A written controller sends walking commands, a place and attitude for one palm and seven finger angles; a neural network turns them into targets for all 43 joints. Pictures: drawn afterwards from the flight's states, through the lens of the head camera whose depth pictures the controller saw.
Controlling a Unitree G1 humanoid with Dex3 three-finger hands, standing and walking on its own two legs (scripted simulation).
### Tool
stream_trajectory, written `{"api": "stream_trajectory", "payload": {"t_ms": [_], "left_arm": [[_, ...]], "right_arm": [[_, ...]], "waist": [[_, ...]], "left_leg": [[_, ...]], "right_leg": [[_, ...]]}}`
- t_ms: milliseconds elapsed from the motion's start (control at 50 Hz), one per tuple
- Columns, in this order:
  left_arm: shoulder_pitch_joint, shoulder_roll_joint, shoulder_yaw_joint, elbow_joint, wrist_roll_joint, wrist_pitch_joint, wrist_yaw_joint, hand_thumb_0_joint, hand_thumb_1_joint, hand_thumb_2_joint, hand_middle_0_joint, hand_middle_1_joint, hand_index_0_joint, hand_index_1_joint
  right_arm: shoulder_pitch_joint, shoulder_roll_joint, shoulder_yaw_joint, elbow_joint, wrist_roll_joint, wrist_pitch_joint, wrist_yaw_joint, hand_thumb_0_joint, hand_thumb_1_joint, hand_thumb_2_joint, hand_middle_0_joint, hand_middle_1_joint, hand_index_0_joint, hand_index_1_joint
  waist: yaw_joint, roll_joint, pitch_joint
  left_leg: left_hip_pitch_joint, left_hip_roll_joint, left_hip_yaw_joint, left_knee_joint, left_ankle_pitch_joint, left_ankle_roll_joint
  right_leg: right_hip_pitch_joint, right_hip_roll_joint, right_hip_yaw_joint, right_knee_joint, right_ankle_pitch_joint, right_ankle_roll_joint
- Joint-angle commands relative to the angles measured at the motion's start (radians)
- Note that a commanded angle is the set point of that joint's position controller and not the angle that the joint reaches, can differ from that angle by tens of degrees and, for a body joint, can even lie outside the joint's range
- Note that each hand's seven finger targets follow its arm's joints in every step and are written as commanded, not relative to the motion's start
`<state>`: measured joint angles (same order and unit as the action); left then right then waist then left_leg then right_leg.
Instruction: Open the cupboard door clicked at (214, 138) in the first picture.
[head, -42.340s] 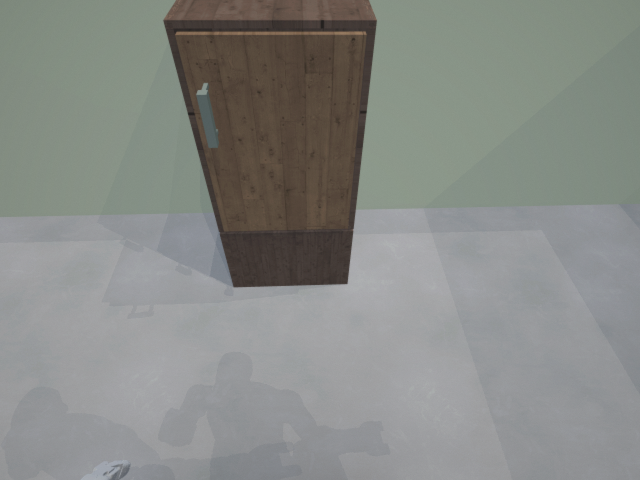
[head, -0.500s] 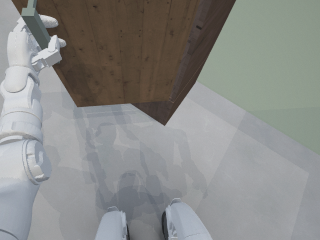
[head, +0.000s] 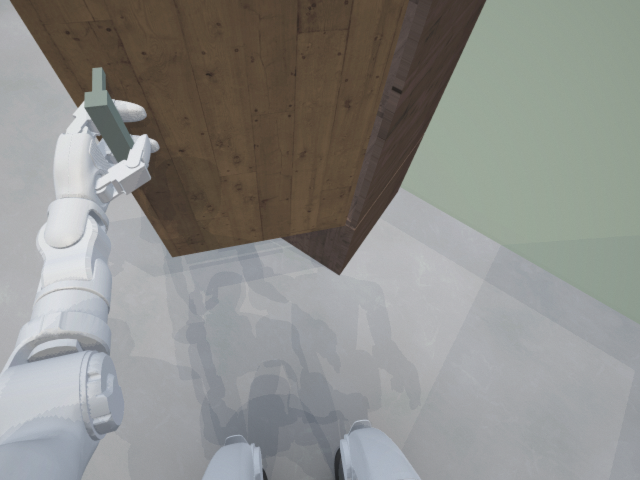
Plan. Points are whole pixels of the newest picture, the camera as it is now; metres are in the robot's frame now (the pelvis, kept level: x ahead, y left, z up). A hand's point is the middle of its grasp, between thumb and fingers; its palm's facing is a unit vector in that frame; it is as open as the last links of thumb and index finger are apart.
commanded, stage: pull the door open along its arc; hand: left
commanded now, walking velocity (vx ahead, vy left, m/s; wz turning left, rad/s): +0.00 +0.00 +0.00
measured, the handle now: (120, 129) +0.54 +0.21 +0.06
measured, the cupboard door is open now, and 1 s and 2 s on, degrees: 48 85 87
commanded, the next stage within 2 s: open thumb and fingers to let go in 0.68 s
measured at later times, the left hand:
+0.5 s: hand (218, 272) +0.34 +0.09 +0.06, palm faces +0.41 -0.91 +0.00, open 6.1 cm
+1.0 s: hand (265, 297) +0.31 +0.04 +0.06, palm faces +0.43 -0.90 -0.04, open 6.8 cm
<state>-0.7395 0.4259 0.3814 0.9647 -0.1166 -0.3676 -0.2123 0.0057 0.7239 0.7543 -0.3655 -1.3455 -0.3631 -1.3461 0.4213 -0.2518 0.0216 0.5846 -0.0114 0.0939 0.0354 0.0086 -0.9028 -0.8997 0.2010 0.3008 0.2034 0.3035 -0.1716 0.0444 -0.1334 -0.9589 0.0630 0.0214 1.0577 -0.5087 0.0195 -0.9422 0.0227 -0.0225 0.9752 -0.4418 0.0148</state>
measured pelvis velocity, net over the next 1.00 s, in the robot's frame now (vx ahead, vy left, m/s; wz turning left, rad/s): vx -0.01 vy -0.06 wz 0.10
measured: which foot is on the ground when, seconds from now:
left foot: down 0.00-1.00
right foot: down 0.00-1.00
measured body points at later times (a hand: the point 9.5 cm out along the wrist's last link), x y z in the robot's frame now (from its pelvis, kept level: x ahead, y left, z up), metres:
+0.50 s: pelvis +0.00 -0.02 +0.01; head +0.06 -0.02 +0.46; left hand +0.32 +0.13 +0.06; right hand +0.18 -0.22 -0.10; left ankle -0.01 +0.10 -0.67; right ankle +0.00 -0.13 -0.67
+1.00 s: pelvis -0.01 -0.06 +0.01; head +0.04 -0.08 +0.46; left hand +0.28 +0.08 +0.06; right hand +0.16 -0.27 -0.11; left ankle -0.01 +0.10 -0.67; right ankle +0.00 -0.13 -0.67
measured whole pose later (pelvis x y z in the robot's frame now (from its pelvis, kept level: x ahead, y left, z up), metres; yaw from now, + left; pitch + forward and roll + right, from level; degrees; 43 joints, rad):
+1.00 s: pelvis -0.01 -0.06 +0.01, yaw +6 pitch +13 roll +1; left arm -0.09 -0.11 -0.14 0.35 0.10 -0.34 0.59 0.01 0.55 0.74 -0.37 -1.31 -0.36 -1.32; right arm 0.18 -0.20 -0.03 0.63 -0.09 0.00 0.00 0.01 -0.90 -0.90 0.20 0.30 0.20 0.30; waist -0.02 0.04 -0.13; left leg -0.75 0.03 -0.04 0.97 -0.45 -0.05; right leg -0.75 -0.01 -0.09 1.00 -0.48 -0.06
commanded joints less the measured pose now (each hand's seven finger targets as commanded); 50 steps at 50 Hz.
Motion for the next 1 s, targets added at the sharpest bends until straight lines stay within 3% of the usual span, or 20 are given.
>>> {"api": "stream_trajectory", "payload": {"t_ms": [0,60,80,100,120,160,240,300,380,460,500,620,700,740,760,820,880,980], "left_arm": [[-0.032,0.098,-0.032,-0.341,-0.047,-0.064,0.005,0.000,0.900,0.900,-0.400,-1.350,-0.400,-1.350],[0.142,0.032,-0.068,-0.459,-0.068,-0.068,0.023,0.000,0.900,0.900,-0.400,-1.350,-0.400,-1.350],[0.170,0.013,0.069,-0.507,-0.129,-0.060,0.169,0.000,0.900,0.900,-0.400,-1.350,-0.400,-1.350],[0.235,-0.072,-0.012,-0.541,-0.105,-0.053,0.239,0.000,0.900,0.900,-0.400,-1.350,-0.400,-1.350],[0.277,-0.115,-0.042,-0.579,-0.095,-0.051,0.281,0.000,0.900,0.900,-0.400,-1.350,-0.400,-1.350],[0.324,-0.124,-0.046,-0.648,-0.059,-0.060,0.369,0.000,0.900,0.900,-0.400,-1.350,-0.400,-1.350],[0.377,-0.212,-0.130,-0.748,0.054,-0.070,0.537,0.000,0.900,0.900,-0.400,-1.350,-0.400,-1.350],[0.411,-0.309,-0.212,-0.786,0.124,-0.066,0.646,0.000,0.900,0.900,-0.400,-1.350,-0.400,-1.350],[0.442,-0.404,-0.299,-0.807,0.177,-0.042,0.766,0.000,0.900,0.900,-0.400,-1.350,-0.400,-1.350],[0.471,-0.456,-0.389,-0.834,0.221,-0.034,0.791,0.000,0.900,0.900,-0.400,-1.350,-0.400,-1.350],[0.479,-0.481,-0.431,-0.862,0.233,-0.036,0.790,0.000,0.900,0.900,-0.400,-1.350,-0.400,-1.350],[0.556,-0.574,-0.540,-0.907,0.222,-0.032,0.782,0.000,0.900,0.900,-0.400,-1.350,-0.400,-1.350],[0.577,-0.622,-0.605,-0.920,0.243,-0.026,0.792,0.000,0.900,0.900,-0.400,-1.350,-0.400,-1.350],[0.517,-0.599,-0.599,-0.919,0.266,-0.028,0.804,0.000,0.900,0.900,-0.400,-1.350,-0.400,-1.350],[0.422,-0.562,-0.571,-0.903,0.270,-0.033,0.815,0.000,0.900,0.900,-0.400,-1.350,-0.400,-1.350],[0.430,-0.558,-0.546,-0.871,0.259,-0.044,0.821,0.000,0.690,0.810,-0.385,-1.327,-0.385,-1.327],[0.413,-0.545,-0.534,-0.856,0.243,-0.046,0.808,0.000,0.480,0.720,-0.370,-1.305,-0.370,-1.305],[0.411,-0.559,-0.528,-0.812,0.211,-0.040,0.787,0.000,0.130,0.570,-0.345,-1.268,-0.345,-1.268]], "right_arm": [[0.089,-0.160,-0.079,-0.107,0.012,-0.031,-0.001,0.000,-0.900,-0.900,0.200,0.300,0.200,0.300],[0.051,-0.152,-0.084,-0.133,0.021,-0.042,0.005,0.000,-0.900,-0.900,0.200,0.300,0.200,0.300],[0.016,-0.125,-0.083,-0.138,0.016,-0.052,0.005,0.000,-0.900,-0.900,0.200,0.300,0.200,0.300],[-0.001,-0.121,-0.080,-0.142,0.010,-0.062,0.013,0.000,-0.900,-0.900,0.200,0.300,0.200,0.300],[-0.015,-0.116,-0.080,-0.145,0.010,-0.067,0.020,0.000,-0.900,-0.900,0.200,0.300,0.200,0.300],[-0.029,-0.110,-0.081,-0.143,-0.002,-0.072,0.024,0.000,-0.900,-0.900,0.200,0.300,0.200,0.300],[-0.074,-0.086,-0.079,-0.154,-0.031,-0.066,0.026,0.000,-0.900,-0.900,0.200,0.300,0.200,0.300],[-0.123,-0.065,-0.076,-0.161,-0.045,-0.064,0.022,0.000,-0.900,-0.900,0.200,0.300,0.200,0.300],[-0.172,-0.049,-0.073,-0.157,-0.058,-0.067,0.010,0.000,-0.900,-0.900,0.200,0.300,0.200,0.300],[-0.203,-0.036,-0.073,-0.151,-0.064,-0.071,-0.007,0.000,-0.900,-0.900,0.200,0.300,0.200,0.300],[-0.216,-0.029,-0.070,-0.148,-0.067,-0.076,-0.011,0.000,-0.900,-0.900,0.200,0.300,0.200,0.300],[-0.253,-0.013,-0.067,-0.146,-0.068,-0.105,-0.017,0.000,-0.900,-0.900,0.200,0.300,0.200,0.300],[-0.263,-0.007,-0.062,-0.140,-0.072,-0.130,-0.016,0.000,-0.900,-0.900,0.200,0.300,0.200,0.300],[-0.266,-0.007,-0.063,-0.125,-0.076,-0.138,-0.022,0.000,-0.900,-0.900,0.200,0.300,0.200,0.300],[-0.270,-0.011,-0.064,-0.105,-0.077,-0.136,-0.029,0.000,-0.900,-0.900,0.200,0.300,0.200,0.300],[-0.284,-0.006,-0.063,-0.100,-0.079,-0.144,-0.037,0.000,-0.900,-0.900,0.200,0.300,0.200,0.300],[-0.285,-0.007,-0.066,-0.093,-0.077,-0.141,-0.045,0.000,-0.900,-0.900,0.200,0.300,0.200,0.300],[-0.284,-0.013,-0.068,-0.092,-0.071,-0.140,-0.047,0.000,-0.900,-0.900,0.200,0.300,0.200,0.300]], "waist": [[0.087,0.056,-0.482],[0.108,0.015,-0.444],[0.178,-0.001,-0.396],[0.159,0.009,-0.382],[0.158,0.011,-0.351],[0.167,-0.010,-0.356],[0.178,-0.028,-0.338],[0.182,-0.040,-0.330],[0.174,-0.095,-0.325],[0.162,-0.126,-0.318],[0.162,-0.105,-0.306],[0.156,-0.121,-0.279],[0.143,-0.133,-0.252],[0.131,-0.146,-0.243],[0.116,-0.135,-0.225],[0.134,-0.133,-0.246],[0.134,-0.155,-0.277],[0.136,-0.178,-0.286]], "left_leg": [[0.386,-0.039,-0.024,-0.130,0.615,-0.002],[0.370,-0.042,-0.010,-0.152,0.613,0.001],[0.321,-0.042,-0.003,-0.171,0.585,-0.016],[0.323,-0.045,0.002,-0.177,0.565,-0.021],[0.323,-0.043,0.000,-0.181,0.556,-0.026],[0.323,-0.045,0.001,-0.178,0.564,-0.028],[0.324,-0.046,-0.003,-0.176,0.531,-0.033],[0.324,-0.050,-0.004,-0.178,0.480,-0.033],[0.314,-0.059,-0.006,-0.175,0.407,-0.029],[0.323,-0.062,-0.004,-0.177,0.361,-0.023],[0.327,-0.066,-0.002,-0.180,0.342,-0.022],[0.334,-0.071,-0.003,-0.179,0.320,-0.020],[0.316,-0.076,-0.011,-0.168,0.292,-0.019],[0.301,-0.076,-0.016,-0.154,0.273,-0.018],[0.291,-0.076,-0.018,-0.145,0.248,-0.018],[0.269,-0.085,-0.018,-0.138,0.214,-0.018],[0.255,-0.088,-0.019,-0.137,0.208,-0.019],[0.258,-0.088,-0.020,-0.145,0.213,-0.018]], "right_leg": [[0.325,0.032,-0.038,-0.080,0.509,-0.033],[0.376,0.026,-0.036,-0.089,0.538,-0.033],[0.387,0.027,-0.049,-0.097,0.503,-0.029],[0.388,0.025,-0.052,-0.093,0.492,-0.027],[0.375,0.020,-0.058,-0.094,0.476,-0.030],[0.399,0.016,-0.053,-0.082,0.497,-0.034],[0.407,0.003,-0.046,-0.065,0.471,-0.042],[0.408,-0.006,-0.044,-0.064,0.441,-0.044],[0.426,-0.012,-0.035,-0.085,0.411,-0.041],[0.443,-0.017,-0.021,-0.110,0.398,-0.039],[0.448,-0.022,-0.015,-0.120,0.388,-0.040],[0.469,-0.034,0.000,-0.154,0.401,-0.035],[0.452,-0.047,0.018,-0.166,0.396,-0.027],[0.432,-0.056,0.036,-0.174,0.374,-0.024],[0.404,-0.063,0.047,-0.182,0.330,-0.021],[0.413,-0.074,0.074,-0.196,0.273,-0.018],[0.453,-0.087,0.101,-0.207,0.285,-0.011],[0.463,-0.085,0.093,-0.207,0.314,-0.006]]}}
